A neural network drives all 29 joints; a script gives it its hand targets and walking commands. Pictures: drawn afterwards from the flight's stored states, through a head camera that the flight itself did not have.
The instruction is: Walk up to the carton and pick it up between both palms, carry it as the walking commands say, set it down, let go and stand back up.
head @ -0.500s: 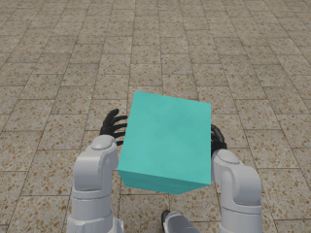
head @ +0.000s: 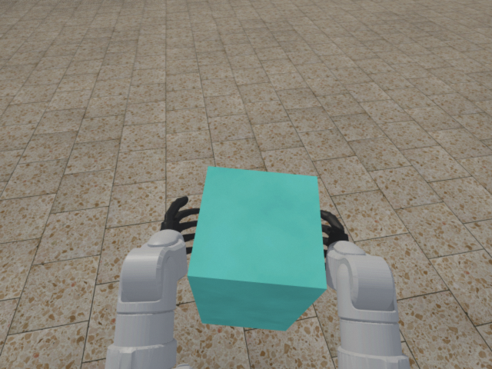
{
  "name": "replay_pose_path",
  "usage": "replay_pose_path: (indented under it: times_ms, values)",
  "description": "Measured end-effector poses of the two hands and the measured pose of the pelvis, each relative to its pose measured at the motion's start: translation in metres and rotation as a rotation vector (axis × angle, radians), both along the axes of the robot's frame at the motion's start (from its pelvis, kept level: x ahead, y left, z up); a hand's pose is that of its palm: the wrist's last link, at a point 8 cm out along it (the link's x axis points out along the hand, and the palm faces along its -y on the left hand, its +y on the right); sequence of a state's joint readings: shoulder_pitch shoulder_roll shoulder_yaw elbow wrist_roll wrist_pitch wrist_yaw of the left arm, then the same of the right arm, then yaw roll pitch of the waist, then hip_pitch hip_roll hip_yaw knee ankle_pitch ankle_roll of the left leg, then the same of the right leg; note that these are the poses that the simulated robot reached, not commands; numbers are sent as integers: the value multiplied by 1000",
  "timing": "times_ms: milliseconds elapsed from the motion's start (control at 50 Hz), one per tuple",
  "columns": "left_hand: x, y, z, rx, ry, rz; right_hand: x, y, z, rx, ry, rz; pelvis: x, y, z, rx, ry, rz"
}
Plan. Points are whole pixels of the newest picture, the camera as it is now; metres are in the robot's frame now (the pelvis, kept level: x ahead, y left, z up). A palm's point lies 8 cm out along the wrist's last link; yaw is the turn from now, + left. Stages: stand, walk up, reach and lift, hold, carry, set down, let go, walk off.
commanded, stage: carry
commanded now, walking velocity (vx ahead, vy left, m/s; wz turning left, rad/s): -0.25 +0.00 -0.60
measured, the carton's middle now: (251, 259) +0.31 +0.01 +0.02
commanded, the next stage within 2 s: none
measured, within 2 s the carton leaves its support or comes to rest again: neither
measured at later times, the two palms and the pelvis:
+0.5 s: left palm out of the picture +0.11 +0.11 +0.12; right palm out of the picture +0.04 -0.14 +0.10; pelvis -0.21 +0.04 +0.02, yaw -18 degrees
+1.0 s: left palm out of the picture -0.14 +0.03 +0.07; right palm out of the picture -0.31 -0.16 +0.07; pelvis -0.45 +0.13 +0.00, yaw -36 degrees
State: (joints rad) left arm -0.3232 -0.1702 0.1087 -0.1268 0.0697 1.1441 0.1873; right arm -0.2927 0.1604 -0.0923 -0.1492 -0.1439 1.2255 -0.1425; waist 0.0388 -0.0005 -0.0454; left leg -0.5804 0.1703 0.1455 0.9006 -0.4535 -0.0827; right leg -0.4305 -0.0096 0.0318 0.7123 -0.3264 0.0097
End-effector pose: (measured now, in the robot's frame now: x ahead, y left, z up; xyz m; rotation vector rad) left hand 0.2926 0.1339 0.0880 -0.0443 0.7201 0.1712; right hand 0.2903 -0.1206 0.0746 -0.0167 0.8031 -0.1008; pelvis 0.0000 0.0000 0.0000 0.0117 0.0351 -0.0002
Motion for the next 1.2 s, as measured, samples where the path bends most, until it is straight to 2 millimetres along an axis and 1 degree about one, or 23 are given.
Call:
replay_pose_path:
  times_ms: [80, 140, 180, 260, 280, 340, 380, 440, 480, 520, 580, 640, 700, 740, 780, 840, 880, 940, 1000, 1040, 1120, 1160, 1200]
  values:
    - [-29, -47, -18, 42, 103, -159, -69, -42, -25, 33, 103, -138, -40, -1, 7, 39, 1, -44]
    - [-45, -69, -18, 29, 75, -236, -109, -59, -28, 47, 77, -236, -73, 3, 5, 39, 21, -87]
    - [-55, -76, -18, 3, 38, -264, -129, -64, -24, 43, 40, -288, -94, 7, 2, 32, 35, -110]
    - [-86, -72, -21, -37, -17, -287, -161, -60, -14, 16, -16, -329, -131, 19, -3, 26, 51, -160]
    - [-95, -67, -22, -46, -23, -285, -169, -56, -11, 4, -21, -325, -140, 21, -5, 30, 50, -167]
    - [-131, -48, -23, -34, 9, -276, -195, -40, -6, -14, 12, -285, -161, 28, 3, 13, 17, -206]
    - [-153, -35, -15, 8, 34, -267, -210, -29, -5, 7, 38, -248, -170, 33, 10, -32, 14, -237]
    - [-174, -24, 7, 20, 12, -234, -230, -17, 5, 19, 24, -210, -188, 37, 17, -64, 14, -269]
    - [-183, -24, 22, -5, -41, -220, -240, -16, 18, 6, -28, -209, -204, 37, 17, -70, 19, -292]
    - [-192, -31, 32, -44, -95, -224, -253, -23, 32, -13, -87, -231, -221, 36, 15, -64, 23, -324]
    - [-212, -53, 33, -75, -132, -266, -282, -43, 40, -27, -129, -294, -251, 31, 7, -46, 24, -369]
    - [-245, -83, 20, -38, -93, -347, -331, -68, 24, -9, -100, -373, -282, 28, 1, -46, 11, -407]
    - [-285, -111, 2, 22, 10, -465, -397, -83, -2, 23, 3, -465, -314, 35, 6, -11, -14, -424]
    - [-312, -124, -8, 47, 64, -545, -443, -86, -14, 36, 60, -525, -336, 42, 10, 18, -21, -452]
    - [-335, -134, -13, 48, 81, -610, -482, -85, -19, 45, 78, -594, -358, 53, 11, 34, -20, -484]
    - [-363, -143, -10, 25, 43, -679, -526, -81, -18, 46, 37, -683, -389, 72, 8, 37, -7, -517]
    - [-379, -142, -7, 5, 4, -706, -547, -76, -14, 41, -6, -726, -407, 86, 5, 36, -1, -541]
    - [-403, -128, -6, -5, -41, -736, -573, -61, -7, 33, -52, -764, -429, 108, -1, 35, 6, -584]
    - [-430, -100, -14, -22, -12, -731, -597, -36, -4, -1, -17, -746, -453, 128, 2, 47, -24, -634]
    - [-449, -77, -16, 17, 32, -740, -614, -16, -5, 9, 32, -728, -464, 139, 9, -12, -23, -649]
    - [-477, -40, 1, 31, 52, -695, -635, 16, 6, 11, 61, -658, -487, 152, 21, -73, -5, -667]
    - [-486, -31, 12, -13, 13, -669, -641, 23, 20, -24, 21, -639, -501, 158, 21, -78, 0, -694]
    - [-495, -29, 22, -72, -42, -652, -649, 23, 36, -63, -40, -640, -517, 163, 17, -70, 2, -730]
